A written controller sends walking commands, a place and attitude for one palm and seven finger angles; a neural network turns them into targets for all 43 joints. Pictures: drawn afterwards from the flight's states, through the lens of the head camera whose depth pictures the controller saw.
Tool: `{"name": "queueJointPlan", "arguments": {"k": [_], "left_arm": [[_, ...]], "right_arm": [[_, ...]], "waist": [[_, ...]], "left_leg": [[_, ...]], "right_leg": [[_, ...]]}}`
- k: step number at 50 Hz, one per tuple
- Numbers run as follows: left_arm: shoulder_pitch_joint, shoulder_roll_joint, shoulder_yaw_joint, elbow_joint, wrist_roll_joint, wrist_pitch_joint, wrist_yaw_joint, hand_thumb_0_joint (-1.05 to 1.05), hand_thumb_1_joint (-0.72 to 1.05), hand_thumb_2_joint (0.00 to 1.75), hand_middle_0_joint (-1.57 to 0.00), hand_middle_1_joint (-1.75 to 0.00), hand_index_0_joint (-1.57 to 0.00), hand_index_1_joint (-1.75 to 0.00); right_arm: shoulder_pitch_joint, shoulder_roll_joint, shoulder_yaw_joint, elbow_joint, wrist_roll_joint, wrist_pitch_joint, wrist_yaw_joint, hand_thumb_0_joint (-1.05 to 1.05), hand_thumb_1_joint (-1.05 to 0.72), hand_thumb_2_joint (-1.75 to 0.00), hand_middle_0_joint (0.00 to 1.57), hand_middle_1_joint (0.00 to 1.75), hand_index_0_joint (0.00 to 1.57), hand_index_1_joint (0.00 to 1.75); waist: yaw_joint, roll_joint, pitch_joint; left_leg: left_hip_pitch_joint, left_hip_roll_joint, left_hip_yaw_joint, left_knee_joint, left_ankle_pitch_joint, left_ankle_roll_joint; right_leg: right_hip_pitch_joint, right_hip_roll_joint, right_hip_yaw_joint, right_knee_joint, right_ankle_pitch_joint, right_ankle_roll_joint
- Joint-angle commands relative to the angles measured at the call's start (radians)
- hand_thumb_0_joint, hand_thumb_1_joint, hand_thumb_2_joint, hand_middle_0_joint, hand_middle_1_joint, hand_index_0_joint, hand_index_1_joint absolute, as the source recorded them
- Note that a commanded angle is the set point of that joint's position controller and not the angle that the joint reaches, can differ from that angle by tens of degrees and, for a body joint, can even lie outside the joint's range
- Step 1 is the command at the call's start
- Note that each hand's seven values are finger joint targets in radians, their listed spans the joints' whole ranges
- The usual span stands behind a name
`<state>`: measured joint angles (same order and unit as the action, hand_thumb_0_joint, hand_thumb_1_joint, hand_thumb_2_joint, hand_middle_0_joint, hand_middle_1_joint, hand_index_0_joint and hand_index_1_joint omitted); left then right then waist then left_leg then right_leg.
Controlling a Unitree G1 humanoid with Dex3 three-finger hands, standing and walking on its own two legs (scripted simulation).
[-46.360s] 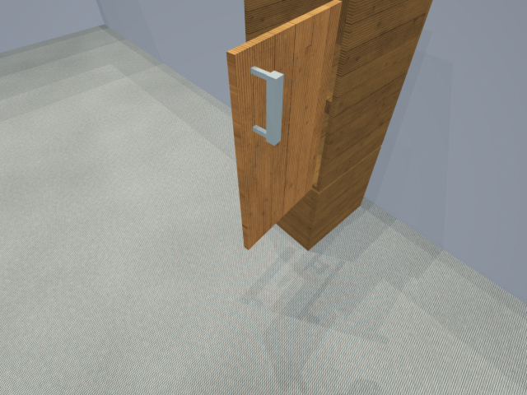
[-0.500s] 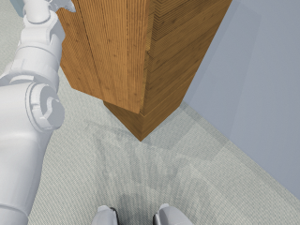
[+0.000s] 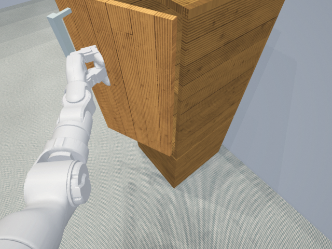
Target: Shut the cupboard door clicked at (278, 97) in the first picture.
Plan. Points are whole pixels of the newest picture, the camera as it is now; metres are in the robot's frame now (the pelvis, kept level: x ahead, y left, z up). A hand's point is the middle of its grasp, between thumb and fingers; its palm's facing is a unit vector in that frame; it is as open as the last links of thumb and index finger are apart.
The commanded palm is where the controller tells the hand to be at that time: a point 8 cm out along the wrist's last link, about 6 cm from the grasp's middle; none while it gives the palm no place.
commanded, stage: pull the fist back off the door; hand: left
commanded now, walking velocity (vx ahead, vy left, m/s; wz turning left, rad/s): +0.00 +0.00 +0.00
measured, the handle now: (70, 38) +0.64 +0.21 +0.16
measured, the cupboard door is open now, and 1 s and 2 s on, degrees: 23 23 23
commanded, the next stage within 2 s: draw the hand back to the body in 0.16 s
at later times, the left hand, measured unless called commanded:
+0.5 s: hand (92, 82) +0.45 +0.13 +0.17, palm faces +0.17 -0.99 +0.01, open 3.1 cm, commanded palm +0.39 +0.18 +0.17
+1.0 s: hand (27, 161) +0.27 +0.21 +0.17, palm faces +0.23 -0.96 -0.18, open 3.2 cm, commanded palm +0.23 +0.25 +0.19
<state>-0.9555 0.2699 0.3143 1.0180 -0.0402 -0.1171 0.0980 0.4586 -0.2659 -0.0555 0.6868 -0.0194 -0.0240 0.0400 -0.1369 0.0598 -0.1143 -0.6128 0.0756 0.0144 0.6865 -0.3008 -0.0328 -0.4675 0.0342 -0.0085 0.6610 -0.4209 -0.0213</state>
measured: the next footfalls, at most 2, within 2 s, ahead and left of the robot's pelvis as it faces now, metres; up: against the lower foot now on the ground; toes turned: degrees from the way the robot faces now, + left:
none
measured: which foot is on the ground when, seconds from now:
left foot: down 0.00-1.00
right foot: down 0.00-1.00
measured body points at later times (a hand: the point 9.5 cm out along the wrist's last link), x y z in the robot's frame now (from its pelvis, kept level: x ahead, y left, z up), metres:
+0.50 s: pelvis -0.01 +0.00 +0.01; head +0.01 -0.03 +0.45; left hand +0.44 +0.18 +0.17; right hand +0.02 -0.25 -0.13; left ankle +0.01 +0.14 -0.72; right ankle -0.07 -0.11 -0.72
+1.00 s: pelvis -0.03 +0.01 +0.02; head -0.06 +0.00 +0.47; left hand +0.25 +0.26 +0.18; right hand +0.18 -0.20 -0.04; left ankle +0.01 +0.14 -0.72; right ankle -0.07 -0.11 -0.72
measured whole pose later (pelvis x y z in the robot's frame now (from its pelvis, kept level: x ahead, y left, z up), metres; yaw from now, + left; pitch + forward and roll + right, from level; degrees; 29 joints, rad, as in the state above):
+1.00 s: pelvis -0.03 +0.01 +0.02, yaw +1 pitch -2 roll +0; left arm -0.07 0.27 0.14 0.07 -0.09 -0.05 0.05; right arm 0.13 -0.21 0.04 0.59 0.04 -0.06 -0.08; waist 0.02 0.04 -0.03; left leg -0.25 0.04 0.03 0.47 -0.18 -0.01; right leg -0.12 0.00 0.00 0.47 -0.31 0.00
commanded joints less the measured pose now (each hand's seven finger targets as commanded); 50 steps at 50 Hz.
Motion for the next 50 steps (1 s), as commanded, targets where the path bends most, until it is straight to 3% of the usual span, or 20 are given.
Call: {"name": "queueJointPlan", "arguments": {"k": [1,7,11,14,17,18,19,22,25,29,32,34,36,38,39,40,42,44,47,50], "left_arm": [[-0.507,0.098,-0.055,-0.397,-0.053,-0.078,0.005,0.0,0.9,0.9,-1.3,-1.5,-1.3,-1.5],[-0.52,0.083,-0.096,-0.379,-0.021,-0.074,0.044,0.0,0.9,0.9,-1.3,-1.5,-1.3,-1.5],[-0.594,0.065,-0.113,-0.207,-0.015,-0.043,0.052,0.0,0.9,0.9,-1.3,-1.5,-1.3,-1.5],[-0.62,0.081,-0.092,-0.144,-0.024,-0.046,0.054,0.0,0.9,0.9,-1.3,-1.5,-1.3,-1.5],[-0.416,0.186,0.034,-0.164,-0.038,-0.081,0.04,0.0,0.9,0.9,-1.3,-1.5,-1.3,-1.5],[-0.372,0.206,0.054,-0.19,-0.042,-0.091,0.031,0.0,0.9,0.9,-1.3,-1.5,-1.3,-1.5],[-0.301,0.222,0.07,-0.216,-0.042,-0.095,0.02,0.0,0.9,0.9,-1.3,-1.5,-1.3,-1.5],[-0.11,0.25,0.093,-0.306,-0.03,-0.083,-0.011,0.0,0.9,0.9,-1.3,-1.5,-1.3,-1.5],[-0.059,0.204,0.043,-0.523,-0.064,-0.059,-0.052,0.0,0.9,0.9,-1.3,-1.5,-1.3,-1.5],[-0.039,0.117,-0.07,-0.789,-0.125,-0.029,-0.102,0.0,0.9,0.9,-1.3,-1.5,-1.3,-1.5],[0.011,0.092,-0.12,-0.91,-0.139,0.0,-0.119,0.0,0.9,0.9,-1.3,-1.5,-1.3,-1.5],[0.077,0.095,-0.115,-0.904,-0.144,0.038,-0.118,0.0,0.9,0.9,-1.3,-1.5,-1.3,-1.5],[0.167,0.09,-0.106,-0.898,-0.155,0.083,-0.121,0.0,0.9,0.9,-1.24,-1.44,-1.24,-1.44],[0.221,0.116,-0.078,-0.936,-0.163,0.121,-0.121,0.0,0.9,0.9,-1.19,-1.38,-1.19,-1.38],[0.269,0.093,-0.093,-0.949,-0.166,0.144,-0.123,0.0,0.9,0.9,-1.16,-1.35,-1.16,-1.35],[0.307,0.132,-0.153,-1.083,-0.075,0.055,-0.078,0.0,0.9,0.9,-1.13,-1.32,-1.13,-1.32],[0.522,0.155,-0.092,-1.009,-0.074,0.033,-0.045,0.0,0.9,0.9,-1.08,-1.26,-1.08,-1.26],[0.531,0.148,-0.114,-1.085,-0.064,0.015,-0.04,0.0,0.9,0.9,-1.02,-1.2,-1.02,-1.2],[0.577,0.2,-0.068,-1.17,-0.054,-0.004,-0.028,0.0,0.9,0.9,-0.94,-1.11,-0.94,-1.11],[0.578,0.189,-0.081,-1.275,-0.041,-0.022,-0.018,0.0,0.9,0.9,-0.86,-1.02,-0.86,-1.02]], "right_arm": [[0.058,-0.116,-0.039,-0.077,0.017,-0.036,-0.018,0.0,-0.9,-0.9,0.2,0.3,0.2,0.3],[0.007,-0.111,-0.027,-0.052,0.021,-0.044,-0.034,0.0,-0.9,-0.9,0.2,0.3,0.2,0.3],[-0.025,-0.106,-0.014,-0.034,0.027,-0.038,-0.044,0.0,-0.9,-0.9,0.2,0.3,0.2,0.3],[-0.032,-0.109,-0.008,-0.035,0.023,-0.04,-0.047,0.0,-0.9,-0.9,0.2,0.3,0.2,0.3],[-0.031,-0.115,-0.005,-0.071,0.016,-0.042,-0.046,0.0,-0.9,-0.9,0.2,0.3,0.2,0.3],[-0.041,-0.114,-0.001,-0.088,0.019,-0.041,-0.046,0.0,-0.9,-0.9,0.2,0.3,0.2,0.3],[-0.049,-0.109,-0.002,-0.102,0.019,-0.038,-0.046,0.0,-0.9,-0.9,0.2,0.3,0.2,0.3],[-0.06,-0.112,-0.005,-0.141,0.028,-0.025,-0.047,0.0,-0.9,-0.9,0.2,0.3,0.2,0.3],[-0.114,-0.109,-0.007,-0.175,0.05,-0.022,-0.056,0.0,-0.9,-0.9,0.2,0.3,0.2,0.3],[-0.181,-0.095,-0.006,-0.175,0.069,-0.047,-0.08,0.0,-0.9,-0.9,0.2,0.3,0.2,0.3],[-0.213,-0.091,0.0,-0.166,0.076,-0.071,-0.1,0.0,-0.9,-0.9,0.2,0.3,0.2,0.3],[-0.236,-0.088,0.007,-0.151,0.077,-0.082,-0.11,0.0,-0.9,-0.9,0.2,0.3,0.2,0.3],[-0.266,-0.089,0.016,-0.156,0.08,-0.092,-0.116,0.0,-0.9,-0.9,0.2,0.3,0.2,0.3],[-0.298,-0.093,0.025,-0.17,0.083,-0.096,-0.121,0.0,-0.9,-0.9,0.2,0.3,0.2,0.3],[-0.32,-0.088,0.029,-0.18,0.084,-0.099,-0.123,0.0,-0.9,-0.9,0.2,0.3,0.2,0.3],[-0.332,-0.069,0.039,-0.207,0.07,-0.1,-0.124,0.0,-0.9,-0.9,0.2,0.3,0.2,0.3],[-0.349,-0.08,0.039,-0.202,0.062,-0.085,-0.126,0.0,-0.9,-0.9,0.2,0.3,0.2,0.3],[-0.377,-0.066,0.051,-0.215,0.063,-0.067,-0.124,0.0,-0.9,-0.9,0.2,0.3,0.2,0.3],[-0.389,-0.066,0.052,-0.22,0.057,-0.059,-0.125,0.0,-0.9,-0.9,0.2,0.3,0.2,0.3],[-0.405,-0.054,0.065,-0.226,0.051,-0.067,-0.124,0.0,-0.9,-0.9,0.2,0.3,0.2,0.3]], "waist": [[-0.002,-0.017,-0.398],[-0.011,-0.069,-0.31],[-0.034,-0.078,-0.228],[-0.028,-0.083,-0.265],[0.058,-0.068,-0.395],[0.069,-0.096,-0.416],[0.092,-0.101,-0.424],[0.122,-0.165,-0.386],[0.119,-0.173,-0.336],[0.106,-0.049,-0.269],[0.1,0.024,-0.225],[0.107,0.034,-0.179],[0.127,-0.007,-0.14],[0.143,-0.039,-0.149],[0.153,-0.06,-0.143],[0.116,-0.063,-0.076],[0.144,-0.147,-0.038],[0.141,-0.129,-0.027],[0.148,-0.068,-0.024],[0.144,0.047,-0.022]], "left_leg": [[0.438,-0.084,0.023,0.011,0.438,0.069],[0.417,-0.087,0.015,-0.006,0.361,0.07],[0.372,-0.087,0.006,-0.018,0.243,0.064],[0.359,-0.088,0.0,-0.023,0.22,0.061],[0.371,-0.093,0.009,-0.023,0.309,0.059],[0.356,-0.093,0.011,-0.031,0.318,0.06],[0.341,-0.094,0.022,-0.036,0.326,0.06],[0.311,-0.095,0.043,-0.057,0.331,0.065],[0.348,-0.093,0.055,-0.081,0.316,0.07],[0.452,-0.087,0.054,-0.102,0.299,0.077],[0.509,-0.083,0.046,-0.113,0.279,0.078],[0.508,-0.082,0.032,-0.131,0.237,0.073],[0.492,-0.083,0.021,-0.152,0.193,0.067],[0.498,-0.084,0.016,-0.171,0.19,0.064],[0.501,-0.082,0.016,-0.177,0.19,0.063],[0.528,-0.093,0.027,-0.212,0.18,0.066],[0.498,-0.085,0.023,-0.23,0.16,0.066],[0.517,-0.079,0.025,-0.258,0.138,0.062],[0.555,-0.074,0.03,-0.276,0.145,0.061],[0.601,-0.072,0.022,-0.296,0.145,0.05]], "right_leg": [[0.087,0.031,-0.017,-0.074,0.708,0.03],[0.049,0.019,-0.017,-0.078,0.626,0.035],[-0.021,0.009,-0.012,-0.097,0.492,0.035],[-0.014,0.003,-0.007,-0.092,0.456,0.033],[0.108,0.002,-0.006,-0.063,0.552,0.023],[0.143,0.0,-0.006,-0.058,0.581,0.025],[0.183,-0.003,0.0,-0.055,0.619,0.028],[0.255,-0.007,0.001,-0.068,0.704,0.041],[0.274,-0.006,0.002,-0.101,0.741,0.053],[0.227,0.009,-0.003,-0.149,0.631,0.046],[0.18,0.018,-0.011,-0.174,0.513,0.034],[0.15,0.018,-0.02,-0.189,0.429,0.027],[0.146,0.018,-0.029,-0.201,0.356,0.023],[0.167,0.012,-0.033,-0.209,0.337,0.024],[0.176,0.012,-0.038,-0.207,0.332,0.022],[0.141,-0.006,-0.014,-0.259,0.331,0.036],[0.171,-0.008,-0.02,-0.27,0.303,0.038],[0.192,-0.012,-0.019,-0.287,0.253,0.034],[0.211,-0.009,-0.015,-0.321,0.246,0.03],[0.214,-0.006,-0.021,-0.335,0.231,0.019]]}}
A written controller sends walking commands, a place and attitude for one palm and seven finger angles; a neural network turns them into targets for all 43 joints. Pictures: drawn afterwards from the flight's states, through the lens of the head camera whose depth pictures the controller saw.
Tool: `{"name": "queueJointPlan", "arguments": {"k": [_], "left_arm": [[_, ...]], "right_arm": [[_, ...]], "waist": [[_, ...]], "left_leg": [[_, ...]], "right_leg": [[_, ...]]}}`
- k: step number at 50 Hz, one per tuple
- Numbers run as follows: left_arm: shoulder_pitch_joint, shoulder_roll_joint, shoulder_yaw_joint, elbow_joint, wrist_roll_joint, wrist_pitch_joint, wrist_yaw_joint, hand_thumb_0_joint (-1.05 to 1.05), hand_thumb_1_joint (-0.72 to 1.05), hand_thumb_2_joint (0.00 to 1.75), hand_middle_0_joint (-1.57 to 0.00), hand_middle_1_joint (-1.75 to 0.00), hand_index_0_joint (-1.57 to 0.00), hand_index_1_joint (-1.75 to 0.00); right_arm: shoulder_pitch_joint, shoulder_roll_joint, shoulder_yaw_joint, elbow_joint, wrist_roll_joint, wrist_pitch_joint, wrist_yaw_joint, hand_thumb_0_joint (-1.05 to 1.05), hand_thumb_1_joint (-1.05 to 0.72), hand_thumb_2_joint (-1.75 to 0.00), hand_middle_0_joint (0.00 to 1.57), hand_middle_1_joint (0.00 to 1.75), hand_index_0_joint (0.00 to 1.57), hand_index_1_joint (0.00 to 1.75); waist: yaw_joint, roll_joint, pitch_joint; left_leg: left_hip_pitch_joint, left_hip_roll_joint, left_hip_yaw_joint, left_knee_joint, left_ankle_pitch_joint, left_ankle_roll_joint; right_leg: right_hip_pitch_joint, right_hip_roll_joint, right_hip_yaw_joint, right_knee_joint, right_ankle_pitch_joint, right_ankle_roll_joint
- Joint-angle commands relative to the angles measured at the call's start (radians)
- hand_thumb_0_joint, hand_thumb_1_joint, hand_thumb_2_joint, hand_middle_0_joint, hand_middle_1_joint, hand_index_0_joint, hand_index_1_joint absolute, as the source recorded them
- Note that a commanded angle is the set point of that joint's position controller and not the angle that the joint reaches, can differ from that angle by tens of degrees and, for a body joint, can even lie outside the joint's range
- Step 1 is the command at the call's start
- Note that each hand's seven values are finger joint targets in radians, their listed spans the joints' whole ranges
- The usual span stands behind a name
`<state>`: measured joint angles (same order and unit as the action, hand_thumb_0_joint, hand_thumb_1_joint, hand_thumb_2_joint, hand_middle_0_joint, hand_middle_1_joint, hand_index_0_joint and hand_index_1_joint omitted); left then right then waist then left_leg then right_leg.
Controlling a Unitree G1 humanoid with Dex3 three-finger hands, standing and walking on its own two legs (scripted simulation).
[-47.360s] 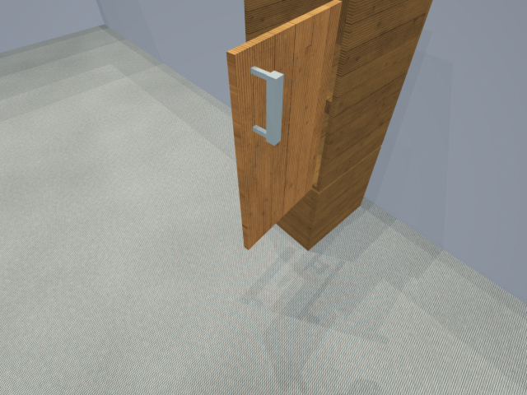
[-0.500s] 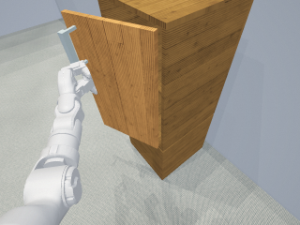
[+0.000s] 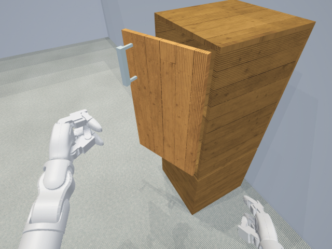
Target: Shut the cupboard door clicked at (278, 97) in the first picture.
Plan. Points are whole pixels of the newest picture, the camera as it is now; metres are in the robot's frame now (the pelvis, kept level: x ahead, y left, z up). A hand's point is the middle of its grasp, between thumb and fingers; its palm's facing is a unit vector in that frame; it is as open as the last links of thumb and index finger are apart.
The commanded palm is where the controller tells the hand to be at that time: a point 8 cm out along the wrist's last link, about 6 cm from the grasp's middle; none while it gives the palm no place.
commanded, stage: draw the hand back to the body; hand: left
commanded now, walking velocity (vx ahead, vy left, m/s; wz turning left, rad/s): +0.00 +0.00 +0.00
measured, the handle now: (128, 65) +0.68 +0.19 +0.14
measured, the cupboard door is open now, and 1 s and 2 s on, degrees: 23 23 23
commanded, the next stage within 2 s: step back with the hand held close in 0.86 s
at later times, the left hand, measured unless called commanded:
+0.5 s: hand (33, 175) +0.21 +0.27 +0.16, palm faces +0.44 -0.79 -0.42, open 6.2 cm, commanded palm +0.16 +0.30 +0.18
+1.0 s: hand (43, 164) +0.23 +0.25 +0.16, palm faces +0.46 -0.78 -0.43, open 7.4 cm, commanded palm +0.18 +0.29 +0.18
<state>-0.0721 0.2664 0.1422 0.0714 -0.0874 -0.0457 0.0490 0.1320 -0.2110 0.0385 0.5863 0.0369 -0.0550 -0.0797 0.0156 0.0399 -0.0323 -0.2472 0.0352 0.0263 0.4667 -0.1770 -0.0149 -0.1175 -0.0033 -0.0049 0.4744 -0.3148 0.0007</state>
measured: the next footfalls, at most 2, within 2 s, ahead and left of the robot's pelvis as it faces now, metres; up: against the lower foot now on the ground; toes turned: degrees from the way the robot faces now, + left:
none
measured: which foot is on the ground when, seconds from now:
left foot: down 0.00-1.00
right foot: down 0.00-1.00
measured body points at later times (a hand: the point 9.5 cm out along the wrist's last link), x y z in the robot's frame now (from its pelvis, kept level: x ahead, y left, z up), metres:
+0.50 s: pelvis +0.02 +0.00 +0.00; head -0.01 -0.03 +0.45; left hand +0.18 +0.31 +0.18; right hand +0.19 -0.22 -0.09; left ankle +0.05 +0.13 -0.74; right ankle -0.03 -0.12 -0.74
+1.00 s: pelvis +0.04 -0.01 +0.00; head +0.02 -0.04 +0.45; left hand +0.20 +0.29 +0.19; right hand +0.24 -0.23 -0.08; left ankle +0.05 +0.13 -0.74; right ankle -0.03 -0.12 -0.74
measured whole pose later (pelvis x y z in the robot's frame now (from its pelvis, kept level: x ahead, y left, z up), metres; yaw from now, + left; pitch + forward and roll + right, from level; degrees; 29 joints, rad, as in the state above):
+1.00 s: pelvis +0.04 -0.01 +0.00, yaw +1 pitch -2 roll +1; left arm 0.46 0.35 0.36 -0.36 -0.07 -0.08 0.09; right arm 0.18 -0.21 0.02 0.63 0.01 -0.08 -0.09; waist 0.06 0.07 -0.02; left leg -0.16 0.03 0.02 0.41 -0.21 -0.03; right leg -0.02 0.00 -0.02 0.39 -0.33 -0.01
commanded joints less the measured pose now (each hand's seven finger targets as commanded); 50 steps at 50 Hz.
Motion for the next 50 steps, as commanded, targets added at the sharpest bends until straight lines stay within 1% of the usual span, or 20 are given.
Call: {"name": "queueJointPlan", "arguments": {"k": [1,2,4,5,6,9,12,19,24,25,28,32,34,37,38,42,43,47,49,50], "left_arm": [[-0.281,0.175,0.075,-0.358,0.006,-0.095,0.035,0.0,0.9,0.9,-0.83,-0.99,-0.83,-0.99],[-0.254,0.192,0.086,-0.388,0.008,-0.097,0.038,0.0,0.9,0.9,-0.81,-0.96,-0.81,-0.96],[-0.199,0.169,0.072,-0.441,0.01,-0.104,0.043,0.0,0.9,0.9,-0.75,-0.9,-0.75,-0.9],[-0.161,0.19,0.098,-0.443,0.015,-0.105,0.048,0.0,0.9,0.9,-0.72,-0.87,-0.72,-0.87],[-0.101,0.173,0.095,-0.449,0.011,-0.102,0.049,0.0,0.9,0.9,-0.69,-0.84,-0.69,-0.84],[0.033,0.186,0.134,-0.452,0.006,-0.099,0.048,0.0,0.9,0.9,-0.61,-0.75,-0.61,-0.75],[0.16,0.224,0.202,-0.454,0.003,-0.097,0.049,0.0,0.9,0.9,-0.53,-0.66,-0.53,-0.66],[0.351,0.277,0.303,-0.602,0.002,-0.121,0.056,0.0,0.9,0.9,-0.34,-0.45,-0.34,-0.45],[0.5,0.3,0.359,-0.665,0.003,-0.13,0.068,0.0,0.9,0.9,-0.2,-0.3,-0.2,-0.3],[0.48,0.271,0.329,-0.662,0.007,-0.131,0.067,0.0,0.9,0.9,-0.2,-0.3,-0.2,-0.3],[0.403,0.253,0.298,-0.636,0.014,-0.126,0.073,0.0,0.9,0.9,-0.2,-0.3,-0.2,-0.3],[0.39,0.254,0.302,-0.569,0.016,-0.115,0.074,0.0,0.9,0.9,-0.2,-0.3,-0.2,-0.3],[0.399,0.254,0.302,-0.581,0.015,-0.116,0.074,0.0,0.9,0.9,-0.2,-0.3,-0.2,-0.3],[0.404,0.29,0.333,-0.631,0.017,-0.119,0.074,0.0,0.9,0.9,-0.2,-0.3,-0.2,-0.3],[0.41,0.281,0.324,-0.653,0.018,-0.121,0.074,0.0,0.9,0.9,-0.2,-0.3,-0.2,-0.3],[0.459,0.302,0.356,-0.651,0.014,-0.109,0.072,0.0,0.9,0.9,-0.2,-0.3,-0.2,-0.3],[0.461,0.279,0.337,-0.646,0.013,-0.108,0.07,0.0,0.9,0.9,-0.2,-0.3,-0.2,-0.3],[0.469,0.274,0.344,-0.609,0.01,-0.094,0.064,0.0,0.9,0.9,-0.2,-0.3,-0.2,-0.3],[0.461,0.261,0.331,-0.607,0.008,-0.09,0.062,0.0,0.9,0.9,-0.2,-0.3,-0.2,-0.3],[0.353,0.403,0.428,-0.669,0.014,-0.129,0.067,0.0,0.9,0.9,-0.2,-0.3,-0.2,-0.3]], "right_arm": [[-0.078,-0.106,-0.03,-0.126,-0.007,-0.039,-0.004,0.0,-0.9,-0.9,0.2,0.3,0.2,0.3],[-0.077,-0.112,-0.032,-0.122,-0.009,-0.043,-0.005,0.0,-0.9,-0.9,0.2,0.3,0.2,0.3],[-0.082,-0.105,-0.029,-0.126,-0.014,-0.053,-0.004,0.0,-0.9,-0.9,0.2,0.3,0.2,0.3],[-0.085,-0.109,-0.026,-0.123,-0.017,-0.057,-0.003,0.0,-0.9,-0.9,0.2,0.3,0.2,0.3],[-0.085,-0.106,-0.029,-0.124,-0.019,-0.057,-0.003,0.0,-0.9,-0.9,0.2,0.3,0.2,0.3],[-0.094,-0.106,-0.03,-0.126,-0.02,-0.053,-0.004,0.0,-0.9,-0.9,0.2,0.3,0.2,0.3],[-0.101,-0.114,-0.038,-0.122,-0.021,-0.048,-0.007,0.0,-0.9,-0.9,0.2,0.3,0.2,0.3],[-0.105,-0.099,-0.044,-0.128,-0.021,-0.06,-0.005,0.0,-0.9,-0.9,0.2,0.3,0.2,0.3],[-0.092,-0.1,-0.053,-0.127,-0.021,-0.086,-0.009,0.0,-0.9,-0.9,0.2,0.3,0.2,0.3],[-0.086,-0.103,-0.054,-0.122,-0.022,-0.09,-0.008,0.0,-0.9,-0.9,0.2,0.3,0.2,0.3],[-0.075,-0.114,-0.061,-0.108,-0.021,-0.103,-0.015,0.0,-0.9,-0.9,0.2,0.3,0.2,0.3],[-0.072,-0.122,-0.066,-0.101,-0.022,-0.1,-0.023,0.0,-0.9,-0.9,0.2,0.3,0.2,0.3],[-0.077,-0.115,-0.064,-0.109,-0.023,-0.094,-0.025,0.0,-0.9,-0.9,0.2,0.3,0.2,0.3],[-0.086,-0.112,-0.062,-0.112,-0.026,-0.097,-0.022,0.0,-0.9,-0.9,0.2,0.3,0.2,0.3],[-0.085,-0.104,-0.058,-0.117,-0.027,-0.096,-0.021,0.0,-0.9,-0.9,0.2,0.3,0.2,0.3],[-0.087,-0.101,-0.054,-0.116,-0.03,-0.093,-0.015,0.0,-0.9,-0.9,0.2,0.3,0.2,0.3],[-0.085,-0.095,-0.052,-0.119,-0.029,-0.089,-0.015,0.0,-0.9,-0.9,0.2,0.3,0.2,0.3],[-0.082,-0.099,-0.055,-0.118,-0.027,-0.077,-0.015,0.0,-0.9,-0.9,0.2,0.3,0.2,0.3],[-0.077,-0.098,-0.055,-0.123,-0.026,-0.068,-0.014,0.0,-0.9,-0.9,0.2,0.3,0.2,0.3],[-0.068,-0.131,-0.068,-0.136,-0.022,-0.044,-0.009,0.0,-0.9,-0.9,0.2,0.3,0.2,0.3]], "waist": [[-0.011,0.096,-0.099],[-0.009,0.085,-0.109],[-0.007,0.114,-0.123],[-0.001,0.103,-0.119],[0.001,0.074,-0.115],[0.013,0.001,-0.083],[0.027,-0.037,-0.056],[0.044,0.042,-0.049],[0.048,0.048,-0.026],[0.039,0.041,-0.019],[0.021,0.028,0.012],[0.028,-0.033,0.024],[0.038,-0.04,-0.015],[0.05,0.02,-0.058],[0.05,0.05,-0.078],[0.056,0.036,-0.054],[0.051,0.032,-0.045],[0.048,0.018,-0.012],[0.043,0.004,-0.026],[0.012,-0.008,0.007]], "left_leg": [[0.243,-0.03,0.008,-0.083,0.025,0.029],[0.253,-0.029,0.007,-0.084,0.035,0.03],[0.273,-0.027,-0.001,-0.093,0.041,0.026],[0.274,-0.03,-0.002,-0.095,0.052,0.026],[0.269,-0.026,-0.005,-0.1,0.055,0.025],[0.248,-0.024,-0.003,-0.109,0.053,0.03],[0.234,-0.026,0.003,-0.115,0.052,0.034],[0.214,-0.032,0.011,-0.099,0.084,0.031],[0.212,-0.031,0.016,-0.086,0.103,0.032],[0.209,-0.034,0.017,-0.086,0.103,0.033],[0.219,-0.034,0.022,-0.086,0.087,0.04],[0.219,-0.036,0.02,-0.086,0.093,0.049],[0.224,-0.039,0.02,-0.085,0.118,0.05],[0.243,-0.044,0.023,-0.074,0.161,0.048],[0.243,-0.045,0.023,-0.074,0.176,0.046],[0.233,-0.042,0.026,-0.058,0.226,0.042],[0.226,-0.04,0.029,-0.061,0.231,0.041],[0.225,-0.036,0.035,-0.058,0.232,0.041],[0.225,-0.036,0.036,-0.061,0.231,0.043],[0.172,-0.009,0.025,0.032,0.245,0.056]], "right_leg": [[-0.125,0.029,-0.028,-0.146,0.129,-0.007],[-0.114,0.033,-0.027,-0.156,0.137,-0.008],[-0.102,0.03,-0.032,-0.151,0.139,-0.011],[-0.104,0.034,-0.036,-0.156,0.151,-0.011],[-0.088,0.033,-0.04,-0.152,0.153,-0.01],[-0.075,0.03,-0.041,-0.164,0.15,-0.004],[-0.067,0.028,-0.04,-0.184,0.148,0.003],[-0.049,0.014,-0.042,-0.175,0.173,0.002],[-0.065,0.015,-0.048,-0.174,0.192,0.005],[-0.07,0.015,-0.049,-0.169,0.195,0.006],[-0.106,0.013,-0.044,-0.18,0.18,0.013],[-0.111,0.014,-0.04,-0.186,0.191,0.016],[-0.079,0.008,-0.04,-0.166,0.221,0.016],[-0.049,0.008,-0.035,-0.162,0.276,0.013],[-0.032,0.003,-0.037,-0.149,0.291,0.011],[-0.031,0.007,-0.037,-0.154,0.367,0.012],[-0.028,0.003,-0.04,-0.144,0.376,0.013],[-0.05,0.008,-0.038,-0.158,0.386,0.018],[-0.044,0.005,-0.04,-0.147,0.385,0.02],[-0.126,-0.053,-0.007,-0.189,0.495,0.022]]}}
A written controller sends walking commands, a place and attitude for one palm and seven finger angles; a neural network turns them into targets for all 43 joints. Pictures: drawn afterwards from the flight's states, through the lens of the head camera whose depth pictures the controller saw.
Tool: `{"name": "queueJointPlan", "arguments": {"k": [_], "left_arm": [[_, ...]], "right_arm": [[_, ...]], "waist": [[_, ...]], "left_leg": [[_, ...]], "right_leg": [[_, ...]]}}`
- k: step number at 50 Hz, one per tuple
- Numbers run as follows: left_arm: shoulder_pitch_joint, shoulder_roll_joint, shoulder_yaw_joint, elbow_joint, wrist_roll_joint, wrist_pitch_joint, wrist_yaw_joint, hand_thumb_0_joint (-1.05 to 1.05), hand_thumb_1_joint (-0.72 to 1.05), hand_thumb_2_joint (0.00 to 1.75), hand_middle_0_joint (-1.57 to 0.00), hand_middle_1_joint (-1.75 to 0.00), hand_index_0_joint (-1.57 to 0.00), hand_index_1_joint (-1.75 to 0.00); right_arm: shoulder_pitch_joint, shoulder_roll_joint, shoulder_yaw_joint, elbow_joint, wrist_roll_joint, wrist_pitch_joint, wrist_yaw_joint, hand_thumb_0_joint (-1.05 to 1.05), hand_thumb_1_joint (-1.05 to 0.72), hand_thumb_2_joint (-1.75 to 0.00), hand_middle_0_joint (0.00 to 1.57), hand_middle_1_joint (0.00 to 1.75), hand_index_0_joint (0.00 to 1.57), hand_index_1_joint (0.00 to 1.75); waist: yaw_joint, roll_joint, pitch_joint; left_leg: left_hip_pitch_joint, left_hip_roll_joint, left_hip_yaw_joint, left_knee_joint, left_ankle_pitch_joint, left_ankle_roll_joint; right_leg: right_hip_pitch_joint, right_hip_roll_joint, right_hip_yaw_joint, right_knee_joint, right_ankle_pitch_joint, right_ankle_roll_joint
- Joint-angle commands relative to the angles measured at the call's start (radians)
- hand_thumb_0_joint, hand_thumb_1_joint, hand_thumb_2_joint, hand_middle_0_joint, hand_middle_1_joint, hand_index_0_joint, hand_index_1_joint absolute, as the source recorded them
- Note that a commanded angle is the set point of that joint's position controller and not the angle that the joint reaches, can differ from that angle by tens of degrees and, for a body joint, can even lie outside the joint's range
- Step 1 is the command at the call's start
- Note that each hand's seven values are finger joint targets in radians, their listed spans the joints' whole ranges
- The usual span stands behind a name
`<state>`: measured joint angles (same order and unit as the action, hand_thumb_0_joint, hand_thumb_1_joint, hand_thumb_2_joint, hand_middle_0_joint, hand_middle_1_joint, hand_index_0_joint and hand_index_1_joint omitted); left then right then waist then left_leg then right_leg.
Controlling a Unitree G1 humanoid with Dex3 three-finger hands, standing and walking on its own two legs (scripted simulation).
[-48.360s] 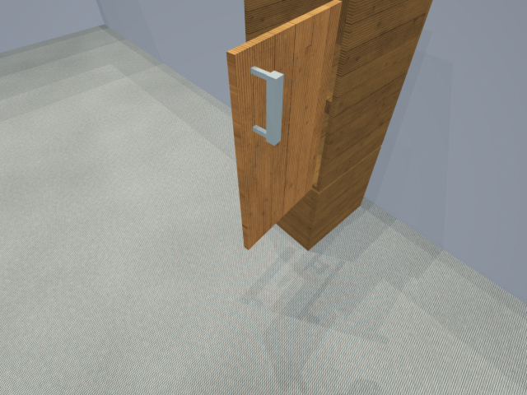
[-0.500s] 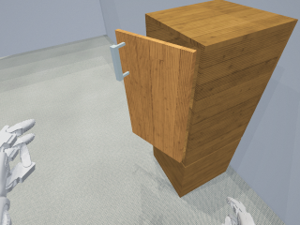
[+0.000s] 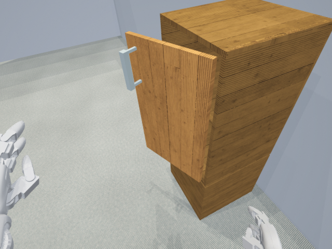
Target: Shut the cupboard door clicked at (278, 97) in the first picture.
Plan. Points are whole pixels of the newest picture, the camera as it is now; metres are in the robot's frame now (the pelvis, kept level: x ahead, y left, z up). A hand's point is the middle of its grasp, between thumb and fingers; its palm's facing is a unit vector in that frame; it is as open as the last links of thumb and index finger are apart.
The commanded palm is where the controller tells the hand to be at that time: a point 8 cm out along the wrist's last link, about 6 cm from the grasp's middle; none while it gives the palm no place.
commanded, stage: step back with the hand held close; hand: left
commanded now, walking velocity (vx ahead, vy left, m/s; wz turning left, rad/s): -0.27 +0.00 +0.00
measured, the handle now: (132, 68) +0.64 +0.19 +0.14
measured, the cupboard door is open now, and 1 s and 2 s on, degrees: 23 23 23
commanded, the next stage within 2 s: stop stepping back and stand still in 0.96 s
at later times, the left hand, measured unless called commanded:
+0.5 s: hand out of the picture +0.13 +0.30 +0.16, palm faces +0.40 -0.77 -0.49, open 7.4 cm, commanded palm +0.07 +0.33 +0.17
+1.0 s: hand out of the picture -0.01 +0.36 +0.17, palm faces +0.60 -0.71 -0.36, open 7.4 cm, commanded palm -0.09 +0.37 +0.17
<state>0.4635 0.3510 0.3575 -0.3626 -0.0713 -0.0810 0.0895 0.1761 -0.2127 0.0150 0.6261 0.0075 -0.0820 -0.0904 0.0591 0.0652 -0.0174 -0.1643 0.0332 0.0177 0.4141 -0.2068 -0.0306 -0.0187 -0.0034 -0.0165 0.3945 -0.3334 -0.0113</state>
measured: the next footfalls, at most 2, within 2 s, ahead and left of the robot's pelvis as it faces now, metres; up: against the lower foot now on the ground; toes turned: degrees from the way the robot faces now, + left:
right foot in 1.18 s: -0.26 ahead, -0.02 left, +0.00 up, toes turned -1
left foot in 1.34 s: -0.16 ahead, +0.16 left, +0.00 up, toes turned +4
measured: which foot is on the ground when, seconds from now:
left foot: down 0.00-1.00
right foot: down 0.00-0.90, up 0.92-1.00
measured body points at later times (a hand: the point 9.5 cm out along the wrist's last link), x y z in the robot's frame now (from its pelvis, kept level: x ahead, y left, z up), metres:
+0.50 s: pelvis -0.07 +0.03 -0.01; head -0.07 +0.03 +0.44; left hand +0.11 +0.34 +0.19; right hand +0.11 -0.21 -0.08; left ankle +0.01 +0.14 -0.74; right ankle -0.07 -0.11 -0.74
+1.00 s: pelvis -0.19 +0.05 -0.02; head -0.20 +0.07 +0.43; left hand -0.05 +0.39 +0.19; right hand -0.01 -0.16 -0.10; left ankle -0.05 +0.15 -0.74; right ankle -0.17 -0.09 -0.69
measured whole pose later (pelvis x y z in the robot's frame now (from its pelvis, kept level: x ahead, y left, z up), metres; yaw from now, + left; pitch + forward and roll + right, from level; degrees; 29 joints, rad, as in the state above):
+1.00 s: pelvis -0.19 +0.05 -0.02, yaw +7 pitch -2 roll -5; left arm 0.37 0.42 0.44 -0.41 -0.04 -0.24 0.17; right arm 0.21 -0.19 0.00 0.64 0.00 -0.10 -0.10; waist 0.00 0.06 0.02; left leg -0.51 0.06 0.03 0.61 -0.09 0.07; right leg -0.44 0.09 0.02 0.97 -0.45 0.02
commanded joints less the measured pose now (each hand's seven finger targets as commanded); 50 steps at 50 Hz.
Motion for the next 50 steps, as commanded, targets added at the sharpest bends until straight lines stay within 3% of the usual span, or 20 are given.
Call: {"name": "queueJointPlan", "arguments": {"k": [1,5,8,12,15,20,26,30,32,35,37,38,40,41,43,44,45,46,47,50], "left_arm": [[-0.09,0.251,0.16,-0.148,-0.002,-0.094,0.018,0.0,0.9,0.9,-0.2,-0.3,-0.2,-0.3],[-0.011,0.241,0.148,-0.189,0.003,-0.102,0.02,0.0,0.9,0.9,-0.2,-0.3,-0.2,-0.3],[0.059,0.265,0.181,-0.269,-0.005,-0.098,0.032,0.0,0.9,0.9,-0.2,-0.3,-0.2,-0.3],[0.082,0.317,0.234,-0.309,-0.013,-0.086,0.05,0.0,0.9,0.9,-0.2,-0.3,-0.2,-0.3],[0.087,0.293,0.216,-0.279,-0.017,-0.088,0.056,0.0,0.9,0.9,-0.2,-0.3,-0.2,-0.3],[0.081,0.277,0.193,-0.252,-0.018,-0.105,0.065,0.0,0.9,0.9,-0.2,-0.3,-0.2,-0.3],[0.023,0.254,0.176,-0.265,0.007,-0.153,0.075,0.0,0.9,0.9,-0.2,-0.3,-0.2,-0.3],[0.0,0.248,0.199,-0.287,0.032,-0.187,0.076,0.0,0.9,0.9,-0.2,-0.3,-0.2,-0.3],[0.0,0.297,0.24,-0.324,0.031,-0.201,0.078,0.0,0.9,0.9,-0.2,-0.3,-0.2,-0.3],[0.047,0.288,0.233,-0.374,0.015,-0.216,0.079,0.0,0.9,0.9,-0.2,-0.3,-0.2,-0.3],[0.093,0.32,0.261,-0.378,0.006,-0.22,0.087,0.0,0.9,0.9,-0.2,-0.3,-0.2,-0.3],[0.078,0.269,0.202,-0.369,0.007,-0.219,0.091,0.0,0.9,0.9,-0.2,-0.3,-0.2,-0.3],[-0.012,0.269,0.185,-0.352,0.021,-0.209,0.109,0.0,0.9,0.9,-0.2,-0.3,-0.2,-0.3],[-0.057,0.267,0.175,-0.336,0.023,-0.204,0.113,0.0,0.9,0.9,-0.2,-0.3,-0.2,-0.3],[-0.155,0.251,0.146,-0.31,0.022,-0.2,0.111,0.0,0.9,0.9,-0.2,-0.3,-0.2,-0.3],[-0.17,0.24,0.15,-0.289,0.024,-0.206,0.113,0.0,0.9,0.9,-0.2,-0.3,-0.2,-0.3],[-0.193,0.232,0.164,-0.268,0.03,-0.212,0.116,0.0,0.9,0.9,-0.2,-0.3,-0.2,-0.3],[-0.191,0.259,0.193,-0.24,0.035,-0.214,0.112,0.0,0.9,0.9,-0.2,-0.3,-0.2,-0.3],[-0.183,0.281,0.208,-0.247,0.033,-0.228,0.104,0.0,0.9,0.9,-0.2,-0.3,-0.2,-0.3],[-0.066,0.236,0.179,-0.298,0.007,-0.23,0.077,0.0,0.9,0.9,-0.2,-0.3,-0.2,-0.3]], "right_arm": [[-0.115,-0.113,-0.043,-0.158,0.002,-0.003,-0.001,0.0,-0.9,-0.9,0.2,0.3,0.2,0.3],[-0.109,-0.118,-0.054,-0.191,0.009,0.038,0.0,0.0,-0.9,-0.9,0.2,0.3,0.2,0.3],[-0.101,-0.122,-0.056,-0.217,0.014,0.063,-0.004,0.0,-0.9,-0.9,0.2,0.3,0.2,0.3],[-0.096,-0.13,-0.065,-0.237,0.017,0.087,-0.011,0.0,-0.9,-0.9,0.2,0.3,0.2,0.3],[-0.082,-0.125,-0.063,-0.244,0.022,0.097,-0.015,0.0,-0.9,-0.9,0.2,0.3,0.2,0.3],[-0.078,-0.137,-0.062,-0.239,0.02,0.08,-0.018,0.0,-0.9,-0.9,0.2,0.3,0.2,0.3],[-0.082,-0.153,-0.058,-0.237,0.017,0.036,-0.019,0.0,-0.9,-0.9,0.2,0.3,0.2,0.3],[-0.075,-0.161,-0.061,-0.237,0.01,0.005,-0.017,0.0,-0.9,-0.9,0.2,0.3,0.2,0.3],[-0.075,-0.157,-0.065,-0.232,0.006,-0.011,-0.015,0.0,-0.9,-0.9,0.2,0.3,0.2,0.3],[-0.049,-0.126,-0.065,-0.223,0.003,-0.031,-0.003,0.0,-0.9,-0.9,0.2,0.3,0.2,0.3],[-0.019,-0.122,-0.074,-0.192,-0.006,-0.037,0.003,0.0,-0.9,-0.9,0.2,0.3,0.2,0.3],[-0.004,-0.106,-0.067,-0.171,-0.004,-0.033,0.005,0.0,-0.9,-0.9,0.2,0.3,0.2,0.3],[0.001,-0.106,-0.063,-0.14,-0.013,-0.026,0.003,0.0,-0.9,-0.9,0.2,0.3,0.2,0.3],[0.001,-0.107,-0.057,-0.134,-0.014,-0.028,-0.002,0.0,-0.9,-0.9,0.2,0.3,0.2,0.3],[-0.008,-0.131,-0.049,-0.137,-0.01,-0.043,-0.021,0.0,-0.9,-0.9,0.2,0.3,0.2,0.3],[-0.027,-0.156,-0.047,-0.146,-0.004,-0.058,-0.032,0.0,-0.9,-0.9,0.2,0.3,0.2,0.3],[-0.038,-0.155,-0.053,-0.15,-0.003,-0.071,-0.037,0.0,-0.9,-0.9,0.2,0.3,0.2,0.3],[-0.031,-0.141,-0.062,-0.139,-0.01,-0.077,-0.031,0.0,-0.9,-0.9,0.2,0.3,0.2,0.3],[-0.033,-0.136,-0.068,-0.136,-0.011,-0.078,-0.026,0.0,-0.9,-0.9,0.2,0.3,0.2,0.3],[-0.066,-0.139,-0.09,-0.156,0.001,-0.086,0.019,0.0,-0.9,-0.9,0.2,0.3,0.2,0.3]], "waist": [[-0.042,-0.096,-0.033],[-0.04,-0.084,-0.147],[-0.039,-0.001,-0.219],[-0.043,-0.026,-0.224],[-0.051,-0.05,-0.197],[-0.053,-0.008,-0.142],[-0.059,0.062,-0.028],[-0.048,0.161,-0.03],[-0.042,0.156,-0.051],[-0.05,0.058,-0.092],[-0.058,-0.067,-0.105],[-0.07,-0.124,-0.078],[-0.086,-0.211,-0.026],[-0.092,-0.222,-0.011],[-0.096,-0.048,0.081],[-0.082,0.155,0.093],[-0.066,0.24,0.08],[-0.064,0.242,-0.005],[-0.06,0.189,-0.039],[-0.041,0.128,-0.134]], "left_leg": [[0.083,-0.012,0.033,0.126,0.295,0.071],[0.064,-0.013,0.042,0.148,0.402,0.069],[0.109,0.019,0.027,0.124,0.562,0.071],[0.108,0.03,0.029,0.127,0.566,0.061],[0.066,0.038,0.018,0.108,0.517,0.053],[-0.021,0.057,-0.009,0.04,0.296,0.054],[-0.31,0.085,-0.092,-0.114,-0.305,0.084],[-0.552,0.122,-0.15,-0.2,-0.521,0.112],[-0.528,0.114,-0.143,-0.176,-0.491,0.108],[-0.35,0.044,-0.07,-0.012,-0.371,0.067],[-0.128,-0.019,0.0,0.222,-0.259,0.021],[-0.041,-0.034,0.002,0.368,-0.209,0.003],[0.017,-0.017,-0.016,0.469,-0.187,0.007],[0.012,-0.008,-0.018,0.409,-0.17,0.017],[-0.113,0.066,-0.132,0.063,-0.25,0.055],[-0.317,0.19,-0.265,-0.16,-0.412,0.101],[-0.517,0.304,-0.392,-0.266,-0.518,0.162],[-0.586,0.346,-0.397,-0.315,-0.613,0.179],[-0.538,0.334,-0.374,-0.299,-0.553,0.173],[-0.383,0.276,-0.189,-0.236,-0.413,0.12]], "right_leg": [[-0.219,-0.081,0.001,-0.089,0.61,0.034],[-0.13,-0.095,-0.012,0.012,0.828,0.045],[-0.134,-0.071,-0.027,0.065,0.73,0.041],[-0.177,-0.056,-0.019,0.058,0.666,0.038],[-0.194,-0.056,-0.018,0.063,0.586,0.034],[-0.231,-0.037,-0.007,0.036,0.33,0.035],[-0.169,0.006,0.006,0.044,-0.027,0.028],[0.01,0.056,-0.016,0.204,-0.026,0.022],[-0.007,0.061,-0.005,0.202,-0.011,0.012],[-0.201,-0.006,0.09,0.063,-0.114,-0.03],[-0.473,-0.117,0.243,-0.107,-0.293,-0.089],[-0.62,-0.199,0.305,-0.156,-0.343,-0.129],[-0.755,-0.25,0.3,-0.175,-0.341,-0.127],[-0.748,-0.221,0.253,-0.143,-0.291,-0.096],[-0.678,-0.068,0.128,0.027,-0.26,-0.013],[-0.507,0.034,0.054,0.264,-0.187,0.023],[-0.308,0.09,0.019,0.49,-0.106,0.036],[-0.189,0.095,0.048,0.667,-0.133,0.034],[-0.205,0.098,0.055,0.71,-0.146,0.033],[-0.236,0.116,-0.01,0.697,-0.186,0.02]]}}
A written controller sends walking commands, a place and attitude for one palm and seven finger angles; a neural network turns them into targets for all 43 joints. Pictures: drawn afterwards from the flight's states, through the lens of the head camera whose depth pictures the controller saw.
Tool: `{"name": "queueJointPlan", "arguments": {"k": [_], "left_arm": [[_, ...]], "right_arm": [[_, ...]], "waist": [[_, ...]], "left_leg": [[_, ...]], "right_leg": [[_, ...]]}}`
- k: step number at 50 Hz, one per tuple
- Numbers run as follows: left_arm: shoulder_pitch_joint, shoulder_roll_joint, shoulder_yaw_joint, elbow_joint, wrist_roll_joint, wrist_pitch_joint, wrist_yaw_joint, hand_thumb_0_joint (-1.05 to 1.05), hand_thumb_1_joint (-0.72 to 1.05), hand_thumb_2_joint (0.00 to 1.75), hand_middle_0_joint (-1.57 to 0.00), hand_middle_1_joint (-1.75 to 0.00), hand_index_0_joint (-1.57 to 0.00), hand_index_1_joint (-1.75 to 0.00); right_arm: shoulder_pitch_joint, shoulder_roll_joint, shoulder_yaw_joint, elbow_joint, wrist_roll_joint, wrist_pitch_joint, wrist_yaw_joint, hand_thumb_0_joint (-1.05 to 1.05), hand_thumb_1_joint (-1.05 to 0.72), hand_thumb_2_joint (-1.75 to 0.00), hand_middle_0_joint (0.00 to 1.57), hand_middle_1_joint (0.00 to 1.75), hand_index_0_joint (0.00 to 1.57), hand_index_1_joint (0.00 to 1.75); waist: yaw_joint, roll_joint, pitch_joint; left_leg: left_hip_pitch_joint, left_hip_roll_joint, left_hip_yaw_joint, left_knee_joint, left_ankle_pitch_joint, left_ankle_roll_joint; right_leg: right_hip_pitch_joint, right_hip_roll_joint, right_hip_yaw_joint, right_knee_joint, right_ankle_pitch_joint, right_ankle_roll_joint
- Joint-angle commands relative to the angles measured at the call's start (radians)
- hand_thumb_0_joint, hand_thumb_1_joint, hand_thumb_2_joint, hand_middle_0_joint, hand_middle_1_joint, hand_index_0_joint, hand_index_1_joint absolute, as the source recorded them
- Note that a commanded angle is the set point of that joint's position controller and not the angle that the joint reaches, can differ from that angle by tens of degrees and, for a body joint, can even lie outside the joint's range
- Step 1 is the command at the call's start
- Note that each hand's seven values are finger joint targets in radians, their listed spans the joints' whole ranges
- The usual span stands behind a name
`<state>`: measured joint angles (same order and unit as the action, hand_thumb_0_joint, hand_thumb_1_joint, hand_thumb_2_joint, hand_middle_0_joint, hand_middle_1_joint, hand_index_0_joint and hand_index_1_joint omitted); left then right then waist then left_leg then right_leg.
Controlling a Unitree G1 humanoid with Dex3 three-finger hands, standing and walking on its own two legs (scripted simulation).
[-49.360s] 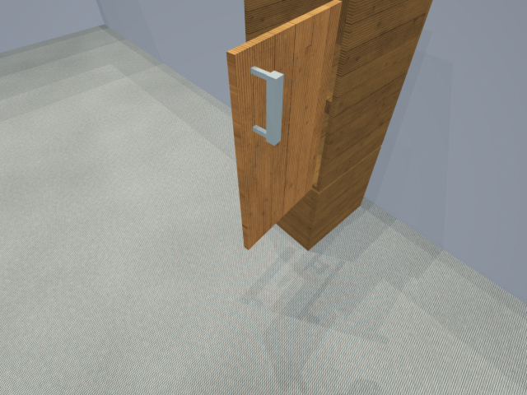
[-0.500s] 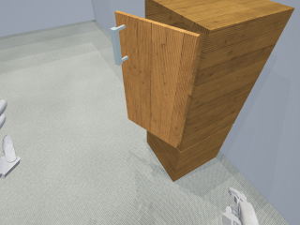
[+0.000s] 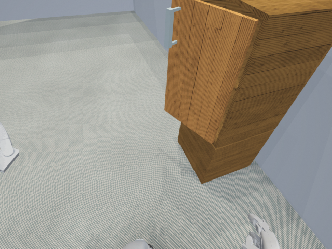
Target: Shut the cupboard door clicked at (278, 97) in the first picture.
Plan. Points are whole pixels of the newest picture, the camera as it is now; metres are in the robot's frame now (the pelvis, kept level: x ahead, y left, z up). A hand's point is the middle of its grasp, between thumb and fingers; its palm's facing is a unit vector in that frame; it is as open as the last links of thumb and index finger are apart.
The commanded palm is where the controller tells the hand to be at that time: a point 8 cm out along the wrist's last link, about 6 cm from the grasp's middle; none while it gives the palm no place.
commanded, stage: stop stepping back and stand still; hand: left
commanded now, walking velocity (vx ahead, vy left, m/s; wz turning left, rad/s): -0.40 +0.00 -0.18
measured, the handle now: (172, 27) +0.85 +0.04 +0.16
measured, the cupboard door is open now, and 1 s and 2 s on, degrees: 23 23 23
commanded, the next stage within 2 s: none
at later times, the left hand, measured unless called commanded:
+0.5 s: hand out of the picture +0.14 +0.27 +0.17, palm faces +0.38 -0.84 -0.38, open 7.4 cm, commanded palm +0.07 +0.30 +0.20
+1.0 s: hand (6, 216) +0.13 +0.25 +0.17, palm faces +0.33 -0.83 -0.45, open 7.4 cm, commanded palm +0.06 +0.30 +0.20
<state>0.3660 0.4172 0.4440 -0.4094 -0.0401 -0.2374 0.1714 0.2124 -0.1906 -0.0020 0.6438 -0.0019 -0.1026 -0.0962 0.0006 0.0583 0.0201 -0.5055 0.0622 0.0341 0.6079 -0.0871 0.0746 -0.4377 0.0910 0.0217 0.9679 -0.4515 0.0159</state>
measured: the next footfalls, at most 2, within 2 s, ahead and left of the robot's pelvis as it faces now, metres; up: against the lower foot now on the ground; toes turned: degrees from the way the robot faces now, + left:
right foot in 0.18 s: -0.08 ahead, -0.07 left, +0.00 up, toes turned -8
left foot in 0.34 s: +0.04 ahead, +0.10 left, +0.00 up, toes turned -4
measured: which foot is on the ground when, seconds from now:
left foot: down 0.00-0.18, up 0.20-0.32, down 0.34-0.58, up 0.60-0.76, down 0.78-1.00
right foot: up 0.00-0.16, down 0.18-1.00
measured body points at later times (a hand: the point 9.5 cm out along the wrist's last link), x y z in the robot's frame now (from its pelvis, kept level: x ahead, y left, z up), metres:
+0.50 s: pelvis -0.10 +0.02 +0.01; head -0.14 +0.03 +0.46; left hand +0.12 +0.31 +0.19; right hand +0.00 -0.25 -0.07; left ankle +0.00 +0.10 -0.72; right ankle -0.17 -0.09 -0.72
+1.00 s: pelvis -0.11 +0.01 +0.01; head -0.11 +0.01 +0.46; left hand +0.11 +0.29 +0.20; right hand +0.01 -0.21 -0.09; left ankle -0.06 +0.14 -0.72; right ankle -0.12 -0.06 -0.72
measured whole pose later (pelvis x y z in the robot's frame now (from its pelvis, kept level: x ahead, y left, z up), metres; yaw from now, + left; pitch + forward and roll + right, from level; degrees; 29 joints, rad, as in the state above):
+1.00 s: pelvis -0.11 +0.01 +0.01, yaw -6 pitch -1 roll +1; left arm 0.51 0.39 0.40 -0.46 -0.03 -0.16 0.16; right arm 0.24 -0.14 0.04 0.65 0.00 -0.11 -0.06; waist -0.03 -0.01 0.00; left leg -0.33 0.04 0.06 0.61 -0.27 -0.01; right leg -0.28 0.04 -0.05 0.62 -0.33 -0.05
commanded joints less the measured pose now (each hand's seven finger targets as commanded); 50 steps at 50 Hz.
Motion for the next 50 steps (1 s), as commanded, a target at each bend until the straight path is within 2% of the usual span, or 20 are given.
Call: {"name": "queueJointPlan", "arguments": {"k": [1,6,9,10,13,15,17,20,23,26,29,30,33,36,37,39,40,41,47,50], "left_arm": [[0.051,0.163,0.084,-0.31,-0.034,-0.073,-0.008,0.0,0.9,0.9,-0.2,-0.3,-0.2,-0.3],[0.134,0.208,0.123,-0.403,-0.056,-0.057,-0.013,0.0,0.9,0.9,-0.2,-0.3,-0.2,-0.3],[0.064,0.305,0.172,-0.417,-0.043,-0.063,0.009,0.0,0.9,0.9,-0.2,-0.3,-0.2,-0.3],[0.028,0.359,0.218,-0.411,-0.044,-0.07,0.025,0.0,0.9,0.9,-0.2,-0.3,-0.2,-0.3],[0.096,0.221,0.128,-0.232,-0.036,0.012,0.023,0.0,0.9,0.9,-0.2,-0.3,-0.2,-0.3],[0.051,0.187,0.086,-0.154,-0.029,0.021,0.02,0.0,0.9,0.9,-0.2,-0.3,-0.2,-0.3],[-0.02,0.163,0.042,-0.098,-0.022,0.029,0.014,0.0,0.9,0.9,-0.2,-0.3,-0.2,-0.3],[0.016,0.158,0.024,-0.087,-0.019,0.03,0.009,0.0,0.9,0.9,-0.2,-0.3,-0.2,-0.3],[0.037,0.179,0.049,-0.223,-0.01,0.021,0.007,0.0,0.9,0.9,-0.2,-0.3,-0.2,-0.3],[0.124,0.21,0.088,-0.346,-0.012,0.022,0.013,0.0,0.9,0.9,-0.2,-0.3,-0.2,-0.3],[0.183,0.258,0.149,-0.391,-0.011,0.001,0.025,0.0,0.9,0.9,-0.2,-0.3,-0.2,-0.3],[0.161,0.249,0.148,-0.391,-0.013,-0.011,0.028,0.0,0.9,0.9,-0.2,-0.3,-0.2,-0.3],[0.126,0.222,0.149,-0.291,0.0,-0.03,0.04,0.0,0.9,0.9,-0.2,-0.3,-0.2,-0.3],[0.054,0.184,0.101,-0.179,0.014,-0.025,0.049,0.0,0.9,0.9,-0.2,-0.3,-0.2,-0.3],[0.031,0.153,0.062,-0.164,0.009,-0.022,0.044,0.0,0.9,0.9,-0.2,-0.3,-0.2,-0.3],[-0.007,0.144,0.048,-0.194,0.008,-0.026,0.044,0.0,0.9,0.9,-0.2,-0.3,-0.2,-0.3],[-0.028,0.166,0.057,-0.189,0.012,-0.029,0.04,0.0,0.9,0.9,-0.2,-0.3,-0.2,-0.3],[0.003,0.186,0.077,-0.15,0.011,-0.029,0.028,0.0,0.9,0.9,-0.2,-0.3,-0.2,-0.3],[0.086,0.215,0.099,-0.346,0.01,-0.014,0.018,0.0,0.9,0.9,-0.2,-0.3,-0.2,-0.3],[0.137,0.214,0.126,-0.349,-0.004,-0.013,0.024,0.0,0.9,0.9,-0.2,-0.3,-0.2,-0.3]], "right_arm": [[-0.112,-0.152,-0.07,-0.178,0.012,-0.068,0.035,0.0,-0.9,-0.9,0.2,0.3,0.2,0.3],[-0.092,-0.125,-0.038,-0.184,0.008,-0.07,0.057,0.0,-0.9,-0.9,0.2,0.3,0.2,0.3],[-0.074,-0.113,-0.032,-0.142,-0.004,-0.047,0.047,0.0,-0.9,-0.9,0.2,0.3,0.2,0.3],[-0.087,-0.112,-0.022,-0.147,-0.012,-0.044,0.039,0.0,-0.9,-0.9,0.2,0.3,0.2,0.3],[-0.076,-0.123,-0.027,-0.145,0.019,-0.026,0.019,0.0,-0.9,-0.9,0.2,0.3,0.2,0.3],[-0.06,-0.14,-0.024,-0.124,0.021,-0.02,0.008,0.0,-0.9,-0.9,0.2,0.3,0.2,0.3],[-0.062,-0.168,-0.028,-0.127,0.028,-0.028,-0.001,0.0,-0.9,-0.9,0.2,0.3,0.2,0.3],[-0.074,-0.158,-0.019,-0.141,0.02,-0.02,-0.007,0.0,-0.9,-0.9,0.2,0.3,0.2,0.3],[-0.093,-0.161,-0.031,-0.171,0.011,-0.019,-0.005,0.0,-0.9,-0.9,0.2,0.3,0.2,0.3],[-0.083,-0.147,-0.041,-0.192,0.006,-0.022,0.006,0.0,-0.9,-0.9,0.2,0.3,0.2,0.3],[-0.065,-0.125,-0.053,-0.165,-0.002,0.001,0.016,0.0,-0.9,-0.9,0.2,0.3,0.2,0.3],[-0.057,-0.138,-0.061,-0.155,0.001,0.0,0.019,0.0,-0.9,-0.9,0.2,0.3,0.2,0.3],[-0.032,-0.114,-0.039,-0.141,-0.009,-0.006,0.018,0.0,-0.9,-0.9,0.2,0.3,0.2,0.3],[-0.028,-0.13,-0.042,-0.111,-0.007,-0.018,-0.005,0.0,-0.9,-0.9,0.2,0.3,0.2,0.3],[-0.024,-0.146,-0.051,-0.116,0.002,-0.03,-0.014,0.0,-0.9,-0.9,0.2,0.3,0.2,0.3],[-0.028,-0.191,-0.055,-0.13,0.001,-0.037,-0.018,0.0,-0.9,-0.9,0.2,0.3,0.2,0.3],[-0.038,-0.168,-0.046,-0.145,0.005,-0.042,-0.013,0.0,-0.9,-0.9,0.2,0.3,0.2,0.3],[-0.04,-0.154,-0.044,-0.132,0.006,-0.045,-0.008,0.0,-0.9,-0.9,0.2,0.3,0.2,0.3],[-0.082,-0.135,-0.024,-0.144,0.009,-0.056,0.025,0.0,-0.9,-0.9,0.2,0.3,0.2,0.3],[-0.063,-0.106,-0.024,-0.141,0.004,-0.043,0.039,0.0,-0.9,-0.9,0.2,0.3,0.2,0.3]], "waist": [[0.023,0.168,-0.194],[0.019,0.176,-0.203],[0.006,-0.199,-0.127],[0.001,-0.155,-0.136],[-0.017,-0.135,-0.111],[-0.035,-0.007,-0.089],[-0.03,0.066,-0.043],[-0.02,0.039,0.004],[-0.006,0.084,-0.007],[-0.005,0.09,-0.097],[0.0,-0.191,-0.071],[0.0,-0.181,-0.033],[-0.022,-0.077,-0.036],[-0.026,-0.062,-0.021],[-0.035,-0.026,-0.009],[-0.034,0.251,0.003],[-0.032,0.205,0.04],[-0.022,0.089,0.019],[0.0,0.043,-0.052],[-0.011,-0.121,-0.08]], "left_leg": [[0.011,0.225,-0.163,-0.431,-0.497,-0.008],[0.164,0.107,-0.008,-0.344,-0.463,-0.131],[0.251,-0.023,0.015,0.265,-0.23,-0.133],[0.157,0.002,-0.005,0.298,-0.237,-0.122],[0.128,-0.015,-0.019,0.107,-0.138,-0.084],[0.323,-0.022,-0.013,-0.07,-0.061,-0.058],[0.318,0.084,-0.162,-0.186,-0.105,-0.014],[0.186,0.145,-0.311,-0.375,-0.463,0.003],[0.016,0.104,-0.246,-0.479,-0.655,-0.06],[0.04,0.016,-0.104,-0.323,-0.583,-0.091],[-0.041,-0.074,0.027,0.269,-0.282,-0.095],[-0.133,-0.055,-0.011,0.411,-0.277,-0.096],[-0.038,0.031,-0.068,0.263,-0.322,-0.071],[0.276,-0.031,0.057,-0.011,-0.247,-0.059],[0.347,-0.029,0.037,-0.082,-0.273,-0.051],[0.389,0.226,-0.415,-0.326,-0.472,0.063],[0.301,0.295,-0.518,-0.403,-0.493,0.114],[0.242,0.274,-0.458,-0.412,-0.53,0.105],[0.034,0.101,-0.094,-0.259,-0.464,-0.016],[0.092,-0.022,-0.002,0.025,-0.296,-0.067]], "right_leg": [[0.184,0.019,-0.072,0.06,-0.08,-0.012],[0.249,-0.008,-0.114,-0.535,-0.115,-0.056],[-0.06,-0.418,0.345,-0.818,0.026,-0.209],[0.051,-0.452,0.292,-0.758,0.311,-0.241],[0.203,-0.315,0.164,-0.554,0.555,-0.15],[0.108,-0.227,0.059,-0.488,0.463,-0.075],[0.081,-0.128,-0.006,-0.429,0.269,-0.008],[0.132,-0.076,-0.021,-0.471,0.079,-0.015],[0.29,-0.03,-0.074,-0.469,-0.022,-0.04],[0.333,-0.062,-0.049,-0.54,-0.078,-0.087],[0.203,-0.383,0.408,-0.787,-0.331,-0.262],[0.213,-0.439,0.448,-0.795,-0.225,-0.297],[0.138,-0.399,0.293,-0.713,-0.168,-0.236],[0.006,-0.266,0.096,-0.616,-0.202,-0.16],[-0.028,-0.231,0.06,-0.527,-0.156,-0.131],[-0.144,-0.076,-0.053,-0.204,-0.074,-0.034],[-0.124,-0.065,-0.042,-0.088,-0.064,-0.023],[-0.062,-0.088,-0.017,-0.063,-0.032,-0.02],[0.309,-0.101,-0.029,-0.488,0.131,-0.025],[0.209,-0.288,0.301,-0.679,0.089,-0.121]]}}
